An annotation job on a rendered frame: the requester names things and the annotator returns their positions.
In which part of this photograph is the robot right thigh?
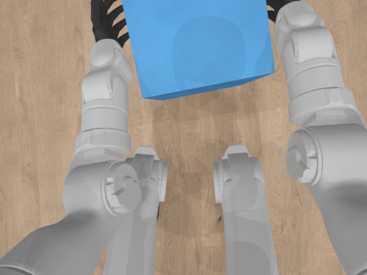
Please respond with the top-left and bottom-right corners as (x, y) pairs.
(213, 152), (279, 275)

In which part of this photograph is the right robot forearm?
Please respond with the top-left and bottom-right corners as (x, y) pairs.
(274, 1), (367, 129)

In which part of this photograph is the carton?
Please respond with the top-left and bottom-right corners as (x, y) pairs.
(122, 0), (275, 100)

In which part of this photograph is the robot right hand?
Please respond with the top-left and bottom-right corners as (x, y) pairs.
(266, 0), (300, 23)

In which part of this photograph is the left robot upper arm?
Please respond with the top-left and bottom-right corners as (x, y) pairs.
(0, 159), (142, 275)

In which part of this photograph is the robot left hand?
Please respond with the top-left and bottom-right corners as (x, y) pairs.
(91, 0), (129, 48)

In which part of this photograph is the right robot upper arm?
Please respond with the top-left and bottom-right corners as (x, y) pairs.
(285, 123), (367, 275)

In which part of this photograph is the left robot forearm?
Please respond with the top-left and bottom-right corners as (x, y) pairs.
(66, 39), (134, 177)

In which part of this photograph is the right robot shin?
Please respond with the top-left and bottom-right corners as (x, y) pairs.
(222, 144), (266, 191)

